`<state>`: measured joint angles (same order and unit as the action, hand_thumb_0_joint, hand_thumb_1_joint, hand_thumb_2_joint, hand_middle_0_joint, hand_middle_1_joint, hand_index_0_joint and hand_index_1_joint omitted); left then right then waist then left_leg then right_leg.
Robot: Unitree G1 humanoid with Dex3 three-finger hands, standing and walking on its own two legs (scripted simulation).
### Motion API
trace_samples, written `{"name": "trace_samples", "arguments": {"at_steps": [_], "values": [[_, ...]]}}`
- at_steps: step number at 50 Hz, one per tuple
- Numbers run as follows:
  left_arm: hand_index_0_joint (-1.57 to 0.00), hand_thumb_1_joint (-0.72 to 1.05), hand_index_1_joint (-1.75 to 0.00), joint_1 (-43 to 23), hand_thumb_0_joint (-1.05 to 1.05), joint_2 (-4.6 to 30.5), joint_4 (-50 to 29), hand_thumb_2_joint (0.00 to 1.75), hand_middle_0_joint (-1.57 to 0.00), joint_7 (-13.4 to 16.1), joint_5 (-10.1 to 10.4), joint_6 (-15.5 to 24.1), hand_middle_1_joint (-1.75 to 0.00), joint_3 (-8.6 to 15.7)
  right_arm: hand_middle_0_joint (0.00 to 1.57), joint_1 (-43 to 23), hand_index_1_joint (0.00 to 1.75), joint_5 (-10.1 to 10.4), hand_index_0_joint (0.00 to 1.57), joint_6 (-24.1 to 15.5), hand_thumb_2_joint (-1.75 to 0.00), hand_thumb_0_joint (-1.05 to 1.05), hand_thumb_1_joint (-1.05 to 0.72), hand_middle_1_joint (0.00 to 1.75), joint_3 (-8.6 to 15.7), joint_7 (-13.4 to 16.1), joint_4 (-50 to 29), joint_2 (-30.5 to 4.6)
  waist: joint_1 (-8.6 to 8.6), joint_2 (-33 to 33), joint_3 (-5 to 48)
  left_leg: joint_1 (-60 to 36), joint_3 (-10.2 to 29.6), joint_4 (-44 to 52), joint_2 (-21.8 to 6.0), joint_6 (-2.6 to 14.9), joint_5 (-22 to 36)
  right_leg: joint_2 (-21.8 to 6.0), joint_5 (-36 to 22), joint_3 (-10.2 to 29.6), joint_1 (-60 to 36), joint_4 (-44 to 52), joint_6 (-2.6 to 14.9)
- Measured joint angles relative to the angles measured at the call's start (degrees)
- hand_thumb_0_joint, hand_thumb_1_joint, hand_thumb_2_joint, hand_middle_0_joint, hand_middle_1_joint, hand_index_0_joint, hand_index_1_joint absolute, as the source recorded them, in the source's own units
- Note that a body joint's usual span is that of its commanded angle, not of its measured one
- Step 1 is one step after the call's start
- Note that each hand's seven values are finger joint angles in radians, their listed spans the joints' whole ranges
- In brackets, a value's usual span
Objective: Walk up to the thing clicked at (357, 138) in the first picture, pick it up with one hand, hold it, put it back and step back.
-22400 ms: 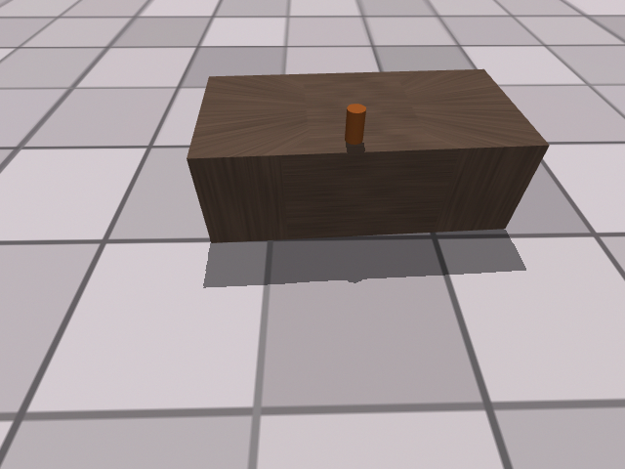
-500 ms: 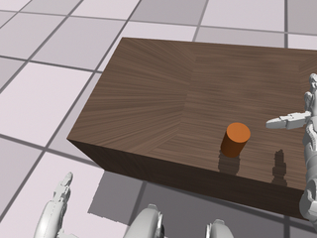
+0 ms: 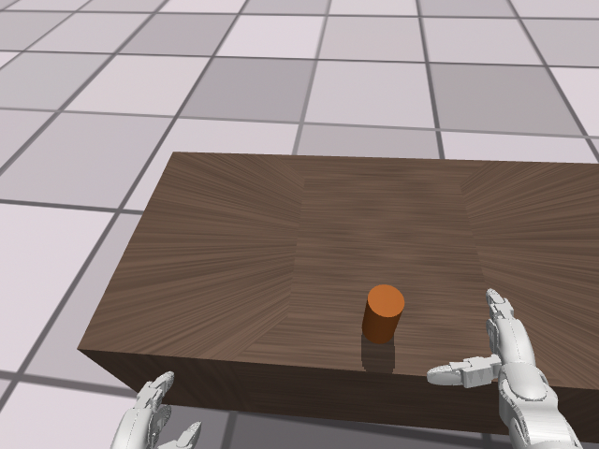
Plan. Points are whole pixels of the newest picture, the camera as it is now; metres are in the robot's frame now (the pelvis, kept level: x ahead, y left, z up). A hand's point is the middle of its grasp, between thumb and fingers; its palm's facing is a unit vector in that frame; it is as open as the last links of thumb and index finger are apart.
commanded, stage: home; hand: right
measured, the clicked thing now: (381, 315) +0.43 -0.12 -0.22
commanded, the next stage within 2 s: none
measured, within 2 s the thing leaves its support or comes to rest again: neither
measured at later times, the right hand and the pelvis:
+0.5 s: hand out of the picture +0.16 -0.17 -0.07, palm faces +0.14 +0.95 -0.27, open 17.2 cm; pelvis -0.01 +0.02 +0.00, yaw -1 degrees
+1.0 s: hand out of the picture +0.08 -0.22 -0.11, palm faces -0.01 +0.93 -0.37, open 17.5 cm; pelvis +0.00 +0.02 +0.02, yaw -1 degrees
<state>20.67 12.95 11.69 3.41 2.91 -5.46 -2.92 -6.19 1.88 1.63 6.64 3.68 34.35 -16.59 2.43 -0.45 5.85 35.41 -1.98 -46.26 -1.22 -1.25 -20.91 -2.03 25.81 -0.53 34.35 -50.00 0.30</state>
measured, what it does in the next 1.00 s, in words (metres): stands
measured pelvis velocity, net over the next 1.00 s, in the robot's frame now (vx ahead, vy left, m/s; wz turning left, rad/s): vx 0.00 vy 0.02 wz -0.03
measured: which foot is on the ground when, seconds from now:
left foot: down 0.00-1.00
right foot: down 0.00-1.00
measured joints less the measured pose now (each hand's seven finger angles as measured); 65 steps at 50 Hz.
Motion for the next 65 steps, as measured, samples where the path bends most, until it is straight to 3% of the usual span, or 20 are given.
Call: {"name": "trace_samples", "arguments": {"at_steps": [3, 9, 15, 23, 35, 38, 40, 44, 50, 65], "values": [[-0.17, 0.62, -0.24, -0.3, 0.00, -0.7, 1.0, 0.73, -0.17, 0.6, 0.0, -0.3, -0.25, 0.1, 0.08, 6.5, 0.08, 0.6, 0.08, 0.6, -0.16, -0.01, 0.37, 0.08, -1.8, 0.7, -6.0, 1.6, -0.62, -0.2, -0.2, -2.1, -0.1, 0.9, 0.0, 0.08, 0.0, 0.0, -0.2, 0.0, -2.2, 1.2, -0.11], [-0.18, 0.71, -0.26, -4.2, 0.00, -1.1, 11.7, 0.79, -0.18, 2.0, 0.0, 0.7, -0.26, 0.7, 0.08, 19.8, 0.08, 1.0, 0.08, 2.1, -0.15, -0.01, 0.39, 0.08, -4.6, 2.7, -17.5, 3.7, -1.35, 0.9, -1.0, -4.9, -0.4, 1.6, 0.4, 0.27, -0.2, -0.3, 0.1, 0.3, -4.8, 1.6, -0.33], [-0.18, 0.76, -0.27, -4.8, 0.01, -1.1, 15.8, 0.81, -0.19, 3.3, -0.2, 2.0, -0.27, 1.5, 0.08, 29.7, 0.07, 0.5, 0.07, 4.4, -0.14, -0.01, 0.41, 0.07, -7.4, 3.2, -23.9, 5.0, -1.87, 1.9, -1.9, -5.1, -0.9, 0.4, 0.2, 0.41, -0.7, -0.2, 0.3, 0.9, -4.9, 0.7, -0.48], [-0.19, 0.79, -0.28, -5.2, 0.01, -1.2, 17.2, 0.83, -0.19, 5.0, -0.9, 6.3, -0.28, 1.6, 0.07, 30.2, 0.06, -0.4, 0.07, 6.6, -0.10, -0.01, 0.48, 0.06, -7.5, 4.3, -26.3, 5.1, -2.04, 1.9, -2.5, -4.3, -1.3, -1.5, 0.1, 0.90, -1.0, -0.2, 0.1, 1.3, -4.3, -0.6, -0.90], [-0.19, 0.87, -0.29, -5.6, 0.01, -0.8, 17.4, 0.88, -0.20, 4.5, -1.5, 10.0, -0.29, 1.7, 0.06, 30.4, 0.05, -0.8, 0.06, 7.8, -0.05, -0.01, 0.56, 0.05, -7.5, 4.1, -28.2, 5.9, -1.58, 1.8, -1.8, -3.7, -1.2, -2.2, 0.4, 1.34, -0.7, -0.4, -0.4, 1.3, -4.0, -0.8, -1.34], [-0.20, 0.88, -0.29, -8.0, 0.01, 0.7, 22.5, 0.89, -0.20, 2.1, -6.5, 9.0, -0.30, 1.6, 0.06, 26.3, 0.04, -4.9, 0.06, 3.5, -0.04, -0.01, 0.56, 0.04, -8.3, 0.9, -17.7, 3.8, -2.40, 1.9, -4.0, -6.6, -1.0, -1.0, 0.3, 1.52, -0.3, -0.3, -1.0, 1.0, -7.1, 0.7, -1.33], [-0.20, 0.89, -0.30, -9.2, 0.01, 1.9, 26.0, 0.89, -0.20, 0.3, -7.3, 7.3, -0.30, 1.3, 0.06, 24.1, 0.05, -5.9, 0.06, 1.9, -0.05, -0.01, 0.56, 0.04, -8.3, -1.0, -10.2, 2.1, -2.46, 1.9, -4.3, -8.3, -0.9, 0.1, 0.2, 1.57, 0.0, -0.2, -1.5, 0.9, -8.9, 2.1, -1.29], [-0.20, 0.89, -0.30, -9.0, 0.01, 3.5, 30.6, 0.89, -0.20, -1.7, -6.6, 5.9, -0.30, 2.1, 0.06, 23.0, 0.05, -5.3, 0.06, 0.1, -0.05, -0.01, 0.55, 0.05, -7.1, -2.7, 0.1, -0.4, -2.12, 1.5, -4.3, -11.5, -0.9, 3.0, -0.2, 1.46, 0.7, 0.3, -2.8, 0.8, -12.4, 5.9, -1.37], [-0.20, 0.90, -0.30, -7.7, 0.01, 5.3, 37.1, 0.90, -0.20, -2.3, -5.7, 5.1, -0.30, 3.1, 0.06, 22.3, 0.05, -4.5, 0.06, -1.4, -0.05, -0.01, 0.55, 0.05, -6.4, -2.6, 10.5, -1.9, -2.32, 1.5, -4.8, -16.9, -1.0, 8.9, -0.6, 1.18, 2.8, 0.8, -5.3, 0.7, -18.0, 12.4, -1.24], [-0.20, 0.90, -0.30, -9.8, 0.00, 5.5, 48.0, 0.90, -0.20, -2.5, -4.7, 4.6, -0.30, 2.5, 0.06, 18.4, 0.05, -3.4, 0.06, -1.8, -0.06, 0.00, 0.53, 0.05, -7.5, -2.2, 24.9, -1.7, -2.72, 2.2, -6.6, -25.5, -1.3, 20.2, -0.9, 1.04, 8.3, 1.4, -11.9, 0.8, -27.2, 25.4, -1.32]]}}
